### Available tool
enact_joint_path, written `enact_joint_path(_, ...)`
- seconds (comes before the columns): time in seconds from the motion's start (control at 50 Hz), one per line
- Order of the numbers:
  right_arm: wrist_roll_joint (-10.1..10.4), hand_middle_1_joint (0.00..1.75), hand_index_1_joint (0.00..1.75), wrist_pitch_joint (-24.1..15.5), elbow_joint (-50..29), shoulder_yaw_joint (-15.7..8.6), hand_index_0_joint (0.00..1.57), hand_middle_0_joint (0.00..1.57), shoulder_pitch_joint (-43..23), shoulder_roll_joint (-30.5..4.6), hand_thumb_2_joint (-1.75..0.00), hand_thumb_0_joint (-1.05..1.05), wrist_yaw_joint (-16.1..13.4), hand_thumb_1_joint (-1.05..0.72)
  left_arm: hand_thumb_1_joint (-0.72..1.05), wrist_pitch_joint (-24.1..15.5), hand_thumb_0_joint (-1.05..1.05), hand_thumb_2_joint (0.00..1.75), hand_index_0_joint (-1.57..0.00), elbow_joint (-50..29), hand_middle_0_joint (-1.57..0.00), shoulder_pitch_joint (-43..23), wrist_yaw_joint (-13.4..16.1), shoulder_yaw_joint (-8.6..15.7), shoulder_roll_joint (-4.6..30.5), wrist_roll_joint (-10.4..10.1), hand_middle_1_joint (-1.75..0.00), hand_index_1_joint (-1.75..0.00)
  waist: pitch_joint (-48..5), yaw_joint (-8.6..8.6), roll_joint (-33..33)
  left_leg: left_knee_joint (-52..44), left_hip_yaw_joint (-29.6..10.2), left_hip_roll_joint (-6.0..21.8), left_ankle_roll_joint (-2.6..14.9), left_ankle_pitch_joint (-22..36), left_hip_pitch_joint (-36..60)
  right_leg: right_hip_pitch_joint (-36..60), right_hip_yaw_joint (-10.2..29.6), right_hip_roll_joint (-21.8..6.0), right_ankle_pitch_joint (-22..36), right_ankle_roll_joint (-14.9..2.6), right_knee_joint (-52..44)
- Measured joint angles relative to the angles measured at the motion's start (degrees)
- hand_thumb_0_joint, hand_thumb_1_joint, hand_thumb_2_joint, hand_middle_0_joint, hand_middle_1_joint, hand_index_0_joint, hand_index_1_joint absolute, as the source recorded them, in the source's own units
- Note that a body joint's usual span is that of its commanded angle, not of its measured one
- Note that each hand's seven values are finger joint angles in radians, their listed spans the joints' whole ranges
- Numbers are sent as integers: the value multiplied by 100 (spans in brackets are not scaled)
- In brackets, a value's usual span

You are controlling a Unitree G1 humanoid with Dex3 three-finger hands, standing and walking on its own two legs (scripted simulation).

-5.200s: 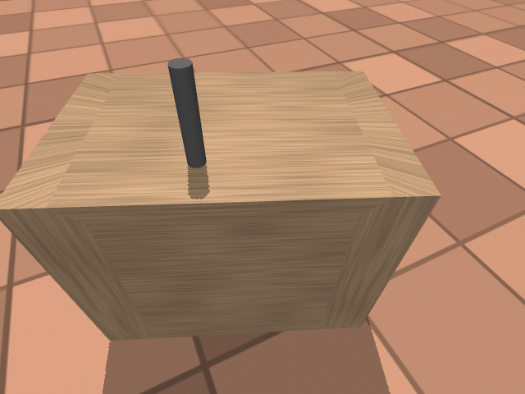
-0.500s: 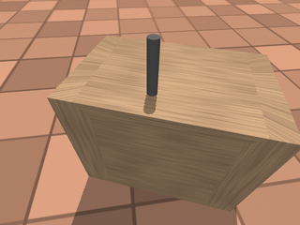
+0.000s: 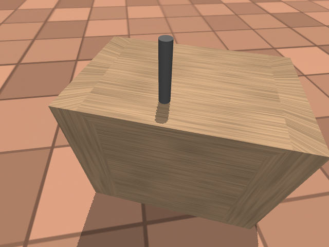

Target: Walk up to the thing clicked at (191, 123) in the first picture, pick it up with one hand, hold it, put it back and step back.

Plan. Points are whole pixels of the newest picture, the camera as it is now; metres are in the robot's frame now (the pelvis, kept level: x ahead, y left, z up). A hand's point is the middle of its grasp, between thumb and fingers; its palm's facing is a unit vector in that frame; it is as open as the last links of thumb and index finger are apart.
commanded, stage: stand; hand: left
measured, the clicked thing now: (165, 73) +0.66 +0.02 +0.09
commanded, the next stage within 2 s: walk up in 0.48 s
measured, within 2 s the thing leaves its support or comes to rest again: neither
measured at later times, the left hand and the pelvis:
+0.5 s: hand out of the picture +0.07 +0.26 -0.16, palm faces -0.02 -0.94 -0.34, open 7.4 cm; pelvis +0.00 +0.00 +0.00, yaw -1 degrees
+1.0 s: hand out of the picture +0.13 +0.14 -0.15, palm faces -0.09 -0.93 -0.35, open 7.4 cm; pelvis +0.08 -0.12 -0.01, yaw -9 degrees
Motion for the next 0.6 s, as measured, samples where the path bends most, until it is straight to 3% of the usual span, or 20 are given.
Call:
enact_joint_path(0.48, 1, 30, 30, -19, -39, 8, 20, 20, -62, 15, -90, 1, -17, -91, 90, -2, 1, 90, -21, -30, -21, -38, 10, -10, -6, 0, -30, -30, -27, 8, 13, -15, 44, -2, 10, -25, 60, 36, 43, -4, -19, 12, 2)
enact_joint_path(0.52, -64, 30, 30, -89, -156, -94, 20, 20, 13, 32, -90, 1, -4, -91, 90, 83, 1, 90, -21, -225, -21, 83, -104, 155, 25, 90, -30, -30, -48, 44, -34, 160, 122, -3, 114, -182, -6, -137, 122, -1, -312, -47, 351)
enact_joint_path(0.54, -101, 30, 30, -158, -236, -155, 21, 20, 86, 44, -90, 1, -9, -91, 90, 133, 1, 90, -21, -314, -21, 169, -163, 233, 73, 133, -30, -30, -69, 61, -87, 247, 186, -4, 139, -269, -20, -302, 199, 3, -734, -92, 734)
enact_joint_path(0.6, -158, 30, 30, -330, -457, -307, 21, 20, 346, 58, -90, 0, -58, -90, 90, 322, 1, 90, -21, -474, -21, 380, -291, 450, 282, 224, -30, -30, -115, 14, -263, 382, 322, 38, 145, -414, -21, -1026, 527, 115, -1380, -122, 2331)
